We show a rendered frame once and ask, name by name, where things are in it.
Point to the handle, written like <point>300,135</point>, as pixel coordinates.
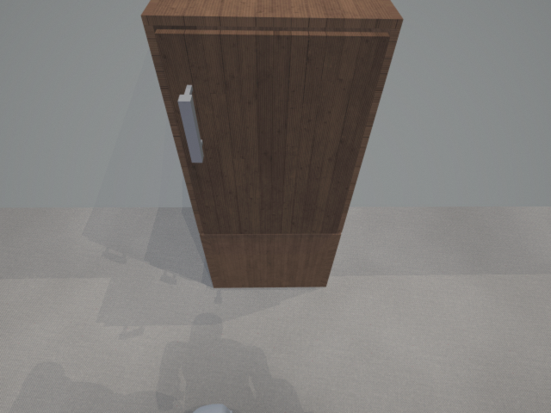
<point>190,125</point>

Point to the cupboard door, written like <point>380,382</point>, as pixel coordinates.
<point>281,115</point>

